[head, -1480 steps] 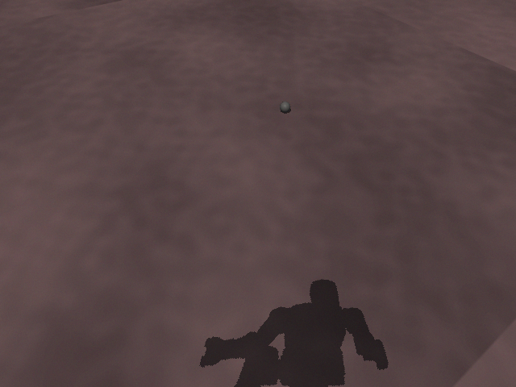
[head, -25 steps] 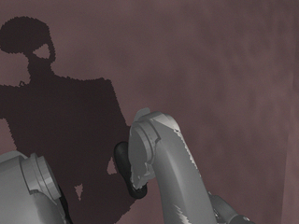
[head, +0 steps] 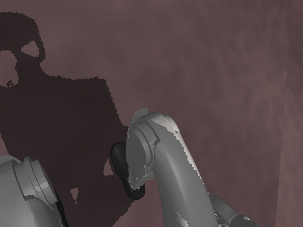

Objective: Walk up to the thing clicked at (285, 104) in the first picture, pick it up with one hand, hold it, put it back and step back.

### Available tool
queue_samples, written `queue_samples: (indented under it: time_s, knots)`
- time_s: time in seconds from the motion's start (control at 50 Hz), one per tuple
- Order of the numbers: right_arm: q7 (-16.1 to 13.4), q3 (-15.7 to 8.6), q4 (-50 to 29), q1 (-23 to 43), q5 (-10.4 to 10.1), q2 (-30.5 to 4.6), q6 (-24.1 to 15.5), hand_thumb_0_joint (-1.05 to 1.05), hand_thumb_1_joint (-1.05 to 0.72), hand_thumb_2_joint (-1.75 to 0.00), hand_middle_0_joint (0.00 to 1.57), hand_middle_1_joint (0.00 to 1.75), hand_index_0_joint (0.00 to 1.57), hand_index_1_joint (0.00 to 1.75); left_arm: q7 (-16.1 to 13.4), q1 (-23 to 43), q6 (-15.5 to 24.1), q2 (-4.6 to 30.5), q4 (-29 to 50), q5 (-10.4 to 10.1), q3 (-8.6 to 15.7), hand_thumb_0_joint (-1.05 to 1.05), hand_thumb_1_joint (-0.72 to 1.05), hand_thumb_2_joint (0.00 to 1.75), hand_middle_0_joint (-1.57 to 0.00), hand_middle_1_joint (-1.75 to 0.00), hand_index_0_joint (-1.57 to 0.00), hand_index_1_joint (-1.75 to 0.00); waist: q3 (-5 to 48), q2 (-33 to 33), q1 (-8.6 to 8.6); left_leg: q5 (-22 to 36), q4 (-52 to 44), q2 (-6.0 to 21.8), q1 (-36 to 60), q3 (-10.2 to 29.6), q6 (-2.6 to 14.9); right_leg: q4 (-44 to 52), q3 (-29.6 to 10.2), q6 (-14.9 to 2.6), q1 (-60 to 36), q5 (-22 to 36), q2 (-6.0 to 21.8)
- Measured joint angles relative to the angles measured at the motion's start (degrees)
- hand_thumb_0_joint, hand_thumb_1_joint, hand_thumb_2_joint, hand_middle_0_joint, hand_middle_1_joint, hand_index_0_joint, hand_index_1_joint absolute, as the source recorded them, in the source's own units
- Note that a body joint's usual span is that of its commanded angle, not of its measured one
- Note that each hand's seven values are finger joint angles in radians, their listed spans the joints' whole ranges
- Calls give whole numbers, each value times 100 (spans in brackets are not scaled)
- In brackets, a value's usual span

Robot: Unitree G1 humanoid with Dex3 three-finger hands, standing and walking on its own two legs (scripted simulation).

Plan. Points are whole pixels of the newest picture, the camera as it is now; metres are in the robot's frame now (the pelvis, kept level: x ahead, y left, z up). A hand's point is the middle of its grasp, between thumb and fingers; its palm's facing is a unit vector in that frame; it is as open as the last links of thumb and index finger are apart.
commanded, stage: rest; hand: left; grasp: from above
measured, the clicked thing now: out of the picture +0.47 +0.33 -0.27
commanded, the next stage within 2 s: open in 0.02 s
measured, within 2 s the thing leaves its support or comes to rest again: rests again in 0.22 s
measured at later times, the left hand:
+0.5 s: hand out of the picture +0.46 +0.34 -0.25, palm faces -0.44 -0.15 -0.88, open 11.7 cm
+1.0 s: hand out of the picture +0.46 +0.34 -0.25, palm faces -0.44 -0.14 -0.89, open 13.9 cm
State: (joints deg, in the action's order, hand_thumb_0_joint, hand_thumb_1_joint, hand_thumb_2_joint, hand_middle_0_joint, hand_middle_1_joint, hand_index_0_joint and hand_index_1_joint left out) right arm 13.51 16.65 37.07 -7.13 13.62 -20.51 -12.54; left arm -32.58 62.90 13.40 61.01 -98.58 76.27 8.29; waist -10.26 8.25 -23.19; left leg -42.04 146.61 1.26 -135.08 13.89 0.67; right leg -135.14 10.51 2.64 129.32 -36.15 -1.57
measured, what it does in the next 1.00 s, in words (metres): stands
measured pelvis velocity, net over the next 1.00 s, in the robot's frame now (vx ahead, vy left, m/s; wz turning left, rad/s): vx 0.00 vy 0.00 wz -0.01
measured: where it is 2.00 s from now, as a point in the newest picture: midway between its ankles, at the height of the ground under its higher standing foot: (97, 202)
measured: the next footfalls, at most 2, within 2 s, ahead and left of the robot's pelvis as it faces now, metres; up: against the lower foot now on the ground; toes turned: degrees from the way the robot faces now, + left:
none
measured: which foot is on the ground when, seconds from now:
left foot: down 0.00-1.00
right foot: down 0.00-1.00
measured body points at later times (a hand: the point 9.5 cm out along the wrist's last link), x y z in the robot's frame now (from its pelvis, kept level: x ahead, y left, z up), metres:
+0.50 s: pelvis +0.00 +0.00 +0.00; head +0.28 +0.13 +0.32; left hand +0.48 +0.35 -0.20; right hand +0.04 -0.25 -0.05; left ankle +0.06 +0.12 -0.27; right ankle +0.12 -0.12 -0.27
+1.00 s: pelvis +0.00 +0.00 +0.00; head +0.28 +0.13 +0.32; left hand +0.48 +0.35 -0.20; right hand +0.04 -0.25 -0.05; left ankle +0.06 +0.12 -0.27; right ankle +0.12 -0.12 -0.27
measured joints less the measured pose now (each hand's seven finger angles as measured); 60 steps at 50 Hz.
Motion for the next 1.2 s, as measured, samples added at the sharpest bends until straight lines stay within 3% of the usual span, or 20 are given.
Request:
queue_samples:
  time_s: [0.2, 0.32, 0.56, 0.76, 0.98, 1.2]
  knots:
    - [7, 93, -56, 40, -1, -22, -45, 0, -91, -90, 20, 30, 20, 30, 0, 46, -38, 102, -77, -4, 0, 3, 12, 54, -81, -74, -65, -64, -39, 20, -33, 20, 10, 9, 1, 21, 17, 20, 17, 17, -15, 35, -18]
    - [5, 101, -62, 18, 1, -20, -56, 0, -91, -90, 20, 30, 20, 30, 12, 43, -38, 115, -21, -53, -24, 2, 12, 58, -67, -74, -58, -67, -55, 14, -18, 12, 2, 17, -1, 16, 26, 32, 12, 27, -11, 34, -25]
    - [-19, 140, -56, -11, -18, 16, 50, 0, -90, -90, 20, 30, 20, 30, 150, 4, -48, 117, 54, -195, -70, 0, -22, 77, -33, -83, -32, -82, -13, -47, 8, 4, -24, 9, -4, 45, 22, 79, 40, 24, -27, 26, -25]
    - [-42, 235, -109, 33, 8, 25, 78, 0, -90, -90, 20, 30, 20, 30, 151, 21, 100, 210, 51, -83, -78, 0, -41, 91, -16, -95, -16, -95, -68, 12, -14, 58, -18, 4, 2, 57, 22, 82, 49, 24, -42, 79, -27]
    - [-29, 216, -63, 5, 29, 39, 23, 0, -90, -90, 20, 30, 20, 30, 46, 34, 23, 198, 59, -77, -75, 0, -48, 97, -9, -102, -10, -102, -42, 2, -18, 22, -17, 17, -18, 54, 12, 75, 44, 24, 1, 60, -36]
    - [-24, 118, -56, -59, -10, 27, 43, 0, -90, -90, 20, 30, 20, 30, 185, -68, -54, 89, 369, -156, 71, 0, -49, 98, -8, -102, -9, -102, -1, -47, 33, -1, -53, 14, -7, 39, 3, 100, 35, 8, -9, 29, -27]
